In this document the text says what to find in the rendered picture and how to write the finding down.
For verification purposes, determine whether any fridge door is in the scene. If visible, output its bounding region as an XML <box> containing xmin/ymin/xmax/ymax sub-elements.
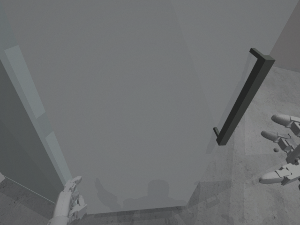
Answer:
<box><xmin>0</xmin><ymin>0</ymin><xmax>299</xmax><ymax>214</ymax></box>

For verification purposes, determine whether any left robot hand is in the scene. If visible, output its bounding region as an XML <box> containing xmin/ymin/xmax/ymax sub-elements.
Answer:
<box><xmin>51</xmin><ymin>176</ymin><xmax>87</xmax><ymax>223</ymax></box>

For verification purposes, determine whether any right robot hand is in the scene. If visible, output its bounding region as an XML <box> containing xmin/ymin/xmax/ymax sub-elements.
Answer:
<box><xmin>259</xmin><ymin>114</ymin><xmax>300</xmax><ymax>186</ymax></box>

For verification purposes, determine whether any left robot forearm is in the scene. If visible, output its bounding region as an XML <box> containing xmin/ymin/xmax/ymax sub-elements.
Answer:
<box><xmin>46</xmin><ymin>216</ymin><xmax>70</xmax><ymax>225</ymax></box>

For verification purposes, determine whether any handle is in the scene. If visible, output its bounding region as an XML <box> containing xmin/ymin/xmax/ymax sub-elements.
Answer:
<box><xmin>213</xmin><ymin>48</ymin><xmax>275</xmax><ymax>146</ymax></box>

